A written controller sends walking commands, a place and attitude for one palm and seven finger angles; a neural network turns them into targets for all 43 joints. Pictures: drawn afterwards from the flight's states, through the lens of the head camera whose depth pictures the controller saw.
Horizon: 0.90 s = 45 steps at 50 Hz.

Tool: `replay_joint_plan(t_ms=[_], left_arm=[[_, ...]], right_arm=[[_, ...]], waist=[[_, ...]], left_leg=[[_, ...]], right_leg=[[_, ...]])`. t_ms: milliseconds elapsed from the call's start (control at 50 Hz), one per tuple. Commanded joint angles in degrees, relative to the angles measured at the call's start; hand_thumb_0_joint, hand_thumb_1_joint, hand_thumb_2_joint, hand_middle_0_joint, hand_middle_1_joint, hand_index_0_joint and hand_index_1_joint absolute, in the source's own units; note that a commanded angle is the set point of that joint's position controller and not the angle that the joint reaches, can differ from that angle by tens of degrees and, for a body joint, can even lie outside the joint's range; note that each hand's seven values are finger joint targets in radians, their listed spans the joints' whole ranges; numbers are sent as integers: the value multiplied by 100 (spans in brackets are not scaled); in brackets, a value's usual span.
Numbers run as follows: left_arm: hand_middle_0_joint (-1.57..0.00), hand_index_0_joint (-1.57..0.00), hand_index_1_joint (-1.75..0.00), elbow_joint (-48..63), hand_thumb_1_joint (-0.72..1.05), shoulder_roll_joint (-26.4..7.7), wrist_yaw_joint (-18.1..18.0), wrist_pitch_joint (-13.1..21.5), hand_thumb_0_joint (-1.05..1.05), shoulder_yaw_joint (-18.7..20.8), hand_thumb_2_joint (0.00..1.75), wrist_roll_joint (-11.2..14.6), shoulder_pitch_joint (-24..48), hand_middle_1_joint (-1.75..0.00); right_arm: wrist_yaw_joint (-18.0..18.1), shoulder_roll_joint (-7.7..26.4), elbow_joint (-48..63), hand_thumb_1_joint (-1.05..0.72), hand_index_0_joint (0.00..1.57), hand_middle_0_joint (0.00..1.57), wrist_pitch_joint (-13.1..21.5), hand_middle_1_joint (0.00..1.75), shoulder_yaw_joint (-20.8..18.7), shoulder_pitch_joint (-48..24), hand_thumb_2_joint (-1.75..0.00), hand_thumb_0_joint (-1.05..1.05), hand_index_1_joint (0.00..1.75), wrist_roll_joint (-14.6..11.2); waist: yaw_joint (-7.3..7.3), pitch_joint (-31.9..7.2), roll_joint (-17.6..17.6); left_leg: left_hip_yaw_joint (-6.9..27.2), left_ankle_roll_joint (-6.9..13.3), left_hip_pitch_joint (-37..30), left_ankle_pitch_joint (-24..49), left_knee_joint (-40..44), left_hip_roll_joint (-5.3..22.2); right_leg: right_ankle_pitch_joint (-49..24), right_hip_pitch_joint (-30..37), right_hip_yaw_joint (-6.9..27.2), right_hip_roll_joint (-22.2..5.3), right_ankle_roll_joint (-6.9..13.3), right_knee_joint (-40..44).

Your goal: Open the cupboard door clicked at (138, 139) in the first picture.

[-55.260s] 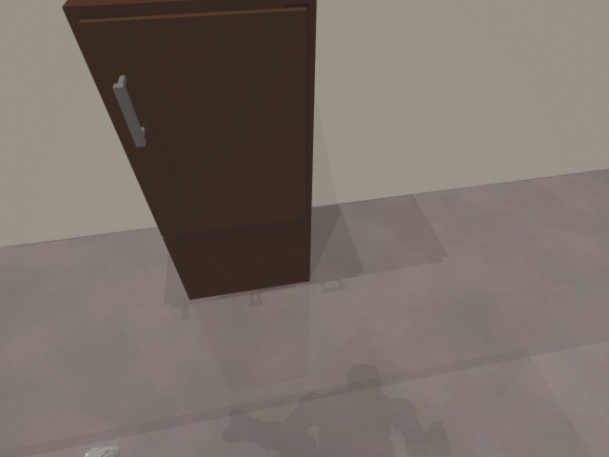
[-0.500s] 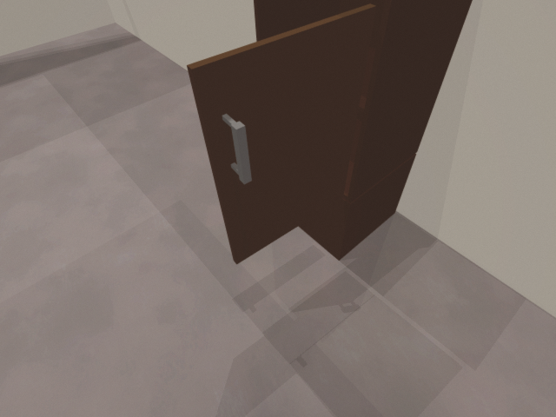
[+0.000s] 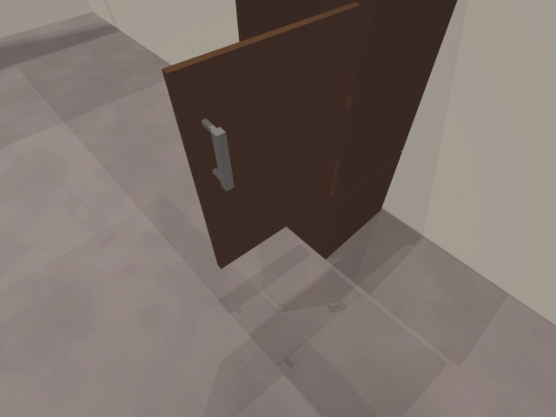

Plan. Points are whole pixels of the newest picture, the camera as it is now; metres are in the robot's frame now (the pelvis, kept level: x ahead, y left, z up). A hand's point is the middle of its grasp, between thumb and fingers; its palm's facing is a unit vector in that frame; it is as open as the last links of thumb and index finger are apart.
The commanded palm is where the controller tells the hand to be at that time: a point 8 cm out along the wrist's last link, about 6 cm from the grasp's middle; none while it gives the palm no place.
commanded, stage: look to check the result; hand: left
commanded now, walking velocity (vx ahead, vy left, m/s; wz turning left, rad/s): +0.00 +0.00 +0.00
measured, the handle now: (217, 155) +0.55 +0.14 +0.05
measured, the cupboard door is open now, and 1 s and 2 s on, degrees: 86 86 86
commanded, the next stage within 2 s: stand and wait in 0.36 s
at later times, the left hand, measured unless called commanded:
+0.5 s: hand out of the picture +0.08 +0.24 -0.16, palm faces -0.01 -0.94 -0.34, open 7.4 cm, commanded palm none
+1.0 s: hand out of the picture +0.09 +0.23 -0.16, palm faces -0.02 -0.94 -0.34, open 7.4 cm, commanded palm none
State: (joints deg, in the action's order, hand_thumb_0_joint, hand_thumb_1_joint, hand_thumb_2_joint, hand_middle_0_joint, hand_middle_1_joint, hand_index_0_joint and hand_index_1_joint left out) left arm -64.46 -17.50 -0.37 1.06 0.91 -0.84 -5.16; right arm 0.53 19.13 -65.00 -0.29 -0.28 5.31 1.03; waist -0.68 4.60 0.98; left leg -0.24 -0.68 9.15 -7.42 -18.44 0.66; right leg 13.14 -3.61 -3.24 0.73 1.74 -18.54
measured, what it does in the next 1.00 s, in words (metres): stands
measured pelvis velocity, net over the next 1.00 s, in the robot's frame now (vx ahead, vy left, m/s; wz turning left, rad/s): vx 0.02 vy -0.01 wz -0.01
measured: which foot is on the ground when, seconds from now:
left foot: down 0.00-1.00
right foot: down 0.00-1.00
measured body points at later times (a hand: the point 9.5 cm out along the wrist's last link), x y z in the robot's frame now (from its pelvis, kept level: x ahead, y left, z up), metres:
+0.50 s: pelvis +0.02 +0.00 +0.00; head +0.04 -0.02 +0.45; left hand +0.08 +0.29 -0.13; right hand +0.10 -0.29 -0.15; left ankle +0.03 +0.13 -0.75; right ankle -0.03 -0.10 -0.75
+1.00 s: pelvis +0.02 -0.01 +0.00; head +0.03 -0.01 +0.45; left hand +0.09 +0.28 -0.13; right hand +0.08 -0.29 -0.15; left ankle +0.03 +0.13 -0.75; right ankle -0.03 -0.10 -0.75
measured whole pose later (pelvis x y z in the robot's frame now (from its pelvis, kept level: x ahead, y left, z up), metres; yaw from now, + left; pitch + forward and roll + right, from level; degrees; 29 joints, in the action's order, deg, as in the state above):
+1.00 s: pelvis +0.02 -0.01 +0.00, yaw -1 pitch -2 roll +0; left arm -64.9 -17.4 -0.8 1.1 0.9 -0.6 -7.0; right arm 1.0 17.9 -65.2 -0.3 0.0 6.4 0.8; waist -0.4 3.7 0.8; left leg -0.8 -1.1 6.8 -8.6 -17.4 1.1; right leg 13.6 -1.1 -2.6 1.2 2.1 -16.5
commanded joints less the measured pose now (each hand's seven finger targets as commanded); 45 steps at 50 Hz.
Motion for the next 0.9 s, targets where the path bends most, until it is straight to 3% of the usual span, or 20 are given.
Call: replay_joint_plan(t_ms=[0,140,400,520,600,620,700,880], left_arm=[[-20,-20,-30,300,90,-1220,-62,89,0,201,90,39,71,-30],[-20,-20,-30,241,90,-1206,-64,81,0,185,90,42,27,-30],[-20,-20,-30,249,90,-1181,-93,102,0,199,90,43,-80,-30],[-20,-20,-30,269,90,-1192,-98,104,0,210,90,34,-92,-30],[-20,-20,-30,269,90,-1180,-92,100,0,200,90,41,-57,-30],[-20,-20,-30,280,90,-1184,-96,105,0,209,90,36,-94,-30],[-20,-20,-30,285,90,-1182,-88,102,0,198,90,43,-46,-30],[-20,-20,-30,261,90,-1146,-94,91,0,194,90,48,-93,-30]], right_arm=[[48,1007,344,-90,20,20,109,30,-185,-180,-90,0,30,-9],[56,1002,320,-90,20,20,100,30,-187,-155,-90,0,30,-13],[77,964,328,-90,20,20,115,30,-196,-164,-90,0,30,-18],[82,954,347,-90,20,20,115,30,-201,-178,-90,0,30,-24],[81,967,340,-90,20,20,116,30,-200,-165,-90,0,30,-12],[81,955,355,-90,20,20,111,30,-201,-168,-90,0,30,-23],[82,978,348,-90,20,20,125,30,-192,-126,-90,0,30,-11],[91,922,317,-90,20,20,116,30,-178,-68,-90,0,30,-17]], waist=[[27,-647,-86],[17,-588,-121],[27,-753,-129],[47,-606,-211],[31,-593,-85],[45,-601,-204],[32,-619,-42],[38,-524,-158]], left_leg=[[505,170,-501,999,104,630],[497,180,-542,912,123,644],[453,191,-706,1245,52,651],[442,192,-676,1233,69,646],[436,173,-654,1204,92,647],[429,182,-685,1162,86,648],[432,170,-655,1238,110,654],[415,171,-651,1205,138,661]], right_leg=[[-1234,-147,611,-861,78,386],[-1105,-197,607,-850,85,446],[-1678,-45,606,-870,71,383],[-1698,-103,596,-857,58,422],[-1681,-69,618,-866,68,420],[-1624,-106,603,-855,53,449],[-1657,-26,619,-860,72,425],[-1621,-62,602,-847,64,463]])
